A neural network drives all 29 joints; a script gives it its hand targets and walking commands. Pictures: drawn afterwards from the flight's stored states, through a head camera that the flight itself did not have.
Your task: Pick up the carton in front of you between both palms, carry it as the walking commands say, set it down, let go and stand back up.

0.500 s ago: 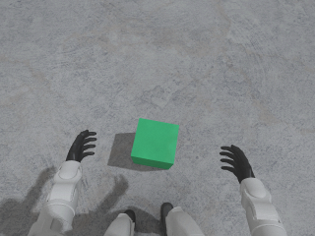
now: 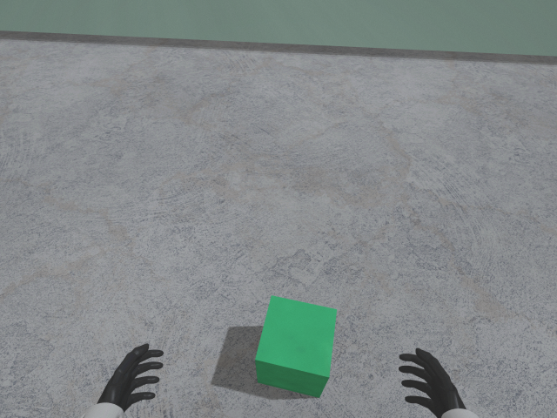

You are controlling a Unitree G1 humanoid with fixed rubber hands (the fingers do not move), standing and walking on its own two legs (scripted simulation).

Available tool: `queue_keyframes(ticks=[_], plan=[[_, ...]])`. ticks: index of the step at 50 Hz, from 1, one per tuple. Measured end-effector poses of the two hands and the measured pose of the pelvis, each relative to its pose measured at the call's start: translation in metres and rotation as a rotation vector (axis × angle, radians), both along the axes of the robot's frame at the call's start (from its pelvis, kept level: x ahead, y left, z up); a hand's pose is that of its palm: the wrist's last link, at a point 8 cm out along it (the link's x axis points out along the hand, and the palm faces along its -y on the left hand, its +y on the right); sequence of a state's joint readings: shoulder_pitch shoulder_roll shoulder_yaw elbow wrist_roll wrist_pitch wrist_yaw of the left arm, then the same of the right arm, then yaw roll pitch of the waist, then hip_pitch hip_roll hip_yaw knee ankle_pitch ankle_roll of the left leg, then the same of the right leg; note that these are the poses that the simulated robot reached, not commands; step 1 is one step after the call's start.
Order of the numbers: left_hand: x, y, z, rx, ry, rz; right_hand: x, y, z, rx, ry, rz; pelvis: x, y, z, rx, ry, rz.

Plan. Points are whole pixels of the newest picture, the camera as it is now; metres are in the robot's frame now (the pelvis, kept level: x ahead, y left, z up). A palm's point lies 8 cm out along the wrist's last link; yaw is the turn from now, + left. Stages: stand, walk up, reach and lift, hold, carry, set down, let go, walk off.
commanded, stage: let go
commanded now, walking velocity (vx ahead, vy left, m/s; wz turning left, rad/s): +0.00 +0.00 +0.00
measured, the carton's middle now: (295, 347) +0.43 -0.05 -0.65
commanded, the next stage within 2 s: stand in 0.28 s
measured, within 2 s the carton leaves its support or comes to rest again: neither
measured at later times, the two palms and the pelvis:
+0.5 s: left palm out of the picture +0.13 +0.26 -0.08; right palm out of the picture +0.14 -0.29 -0.09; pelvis +0.00 -0.02 -0.01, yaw +0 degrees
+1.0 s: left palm out of the picture +0.10 +0.24 -0.09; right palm out of the picture +0.10 -0.31 -0.11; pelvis -0.01 -0.03 +0.00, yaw +0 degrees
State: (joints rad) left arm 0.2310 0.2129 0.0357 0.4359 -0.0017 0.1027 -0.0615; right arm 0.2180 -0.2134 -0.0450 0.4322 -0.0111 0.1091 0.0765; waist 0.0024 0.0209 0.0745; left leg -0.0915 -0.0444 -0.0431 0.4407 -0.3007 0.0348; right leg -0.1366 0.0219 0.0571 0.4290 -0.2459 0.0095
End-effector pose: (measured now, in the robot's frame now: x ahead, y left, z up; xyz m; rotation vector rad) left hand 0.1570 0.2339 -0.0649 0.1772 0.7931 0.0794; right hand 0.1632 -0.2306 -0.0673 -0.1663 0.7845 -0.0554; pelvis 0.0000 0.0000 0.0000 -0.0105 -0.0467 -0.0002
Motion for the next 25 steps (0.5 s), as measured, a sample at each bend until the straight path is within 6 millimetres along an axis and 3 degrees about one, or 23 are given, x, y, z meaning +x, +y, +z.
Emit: queue_keyframes(ticks=[6,15,25], plan=[[0.0,-0.004,0.0,-0.007,0.002,0.001,0.0,-0.002,0.001,-0.006,0.01,0.002,-0.001,-0.003,-0.001,0.001,-0.031,0.005],[-0.005,-0.014,-0.008,0.012,-0.004,0.017,-0.003,-0.024,0.003,-0.068,0.023,-0.036,-0.002,-0.013,-0.004,0.004,-0.026,-0.001],[-0.031,0.027,-0.011,0.171,0.065,0.107,-0.018,-0.062,-0.02,-0.12,0.033,-0.077,0.0,-0.021,-0.006,0.007,0.02,0.004]])
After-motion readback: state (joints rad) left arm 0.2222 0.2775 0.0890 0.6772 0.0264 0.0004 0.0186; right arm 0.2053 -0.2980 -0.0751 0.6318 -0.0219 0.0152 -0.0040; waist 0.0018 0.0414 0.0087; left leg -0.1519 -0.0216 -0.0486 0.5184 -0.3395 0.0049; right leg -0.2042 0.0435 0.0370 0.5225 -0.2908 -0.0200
